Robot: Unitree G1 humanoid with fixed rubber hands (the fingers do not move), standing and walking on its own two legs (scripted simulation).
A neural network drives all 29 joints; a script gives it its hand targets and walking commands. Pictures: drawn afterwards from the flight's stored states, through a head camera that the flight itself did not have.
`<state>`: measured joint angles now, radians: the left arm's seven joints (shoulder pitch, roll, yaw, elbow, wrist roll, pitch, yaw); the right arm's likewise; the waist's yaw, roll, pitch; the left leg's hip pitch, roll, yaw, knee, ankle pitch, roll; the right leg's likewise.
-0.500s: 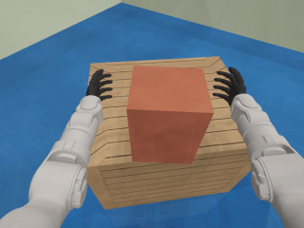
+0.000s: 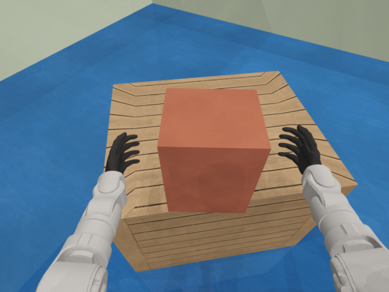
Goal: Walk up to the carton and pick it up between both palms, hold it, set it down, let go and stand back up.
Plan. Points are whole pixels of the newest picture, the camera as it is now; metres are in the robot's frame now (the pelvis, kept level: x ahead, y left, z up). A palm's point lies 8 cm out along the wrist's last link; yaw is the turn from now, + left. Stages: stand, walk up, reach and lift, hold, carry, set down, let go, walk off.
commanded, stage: set down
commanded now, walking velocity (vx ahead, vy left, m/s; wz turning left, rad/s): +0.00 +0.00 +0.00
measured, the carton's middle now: (208, 155) +0.47 -0.01 -0.03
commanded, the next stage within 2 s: let go in 1.72 s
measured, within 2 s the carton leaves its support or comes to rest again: neither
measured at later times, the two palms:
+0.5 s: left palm (114, 205) +0.31 +0.20 -0.02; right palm (307, 206) +0.32 -0.22 -0.01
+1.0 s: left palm (107, 246) +0.24 +0.21 -0.07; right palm (304, 250) +0.24 -0.22 -0.07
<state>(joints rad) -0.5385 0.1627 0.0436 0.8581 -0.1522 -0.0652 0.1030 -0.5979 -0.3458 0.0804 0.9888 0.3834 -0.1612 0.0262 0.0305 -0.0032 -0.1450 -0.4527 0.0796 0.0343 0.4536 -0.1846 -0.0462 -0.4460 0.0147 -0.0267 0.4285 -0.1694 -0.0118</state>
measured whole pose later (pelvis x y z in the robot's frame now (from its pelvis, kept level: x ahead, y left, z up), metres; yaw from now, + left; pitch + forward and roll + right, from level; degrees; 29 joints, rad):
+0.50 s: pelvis +0.00 +0.00 -0.01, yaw +0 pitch +9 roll +0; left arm -0.30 0.16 -0.01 0.92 -0.19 -0.37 0.08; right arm -0.34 -0.29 0.10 0.97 0.35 -0.39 0.04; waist 0.01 0.01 -0.10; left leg -0.45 0.07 0.03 0.54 -0.24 -0.05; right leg -0.45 0.01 -0.03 0.53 -0.23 -0.01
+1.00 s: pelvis +0.01 +0.01 -0.01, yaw +0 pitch +4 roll +0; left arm -0.02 0.16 -0.02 0.76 -0.15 -0.32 0.07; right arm -0.12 -0.23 0.06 1.02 0.21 -0.51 0.06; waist 0.00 -0.01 0.01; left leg -0.35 0.07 0.04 0.57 -0.29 -0.04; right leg -0.35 0.00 -0.02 0.57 -0.28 0.00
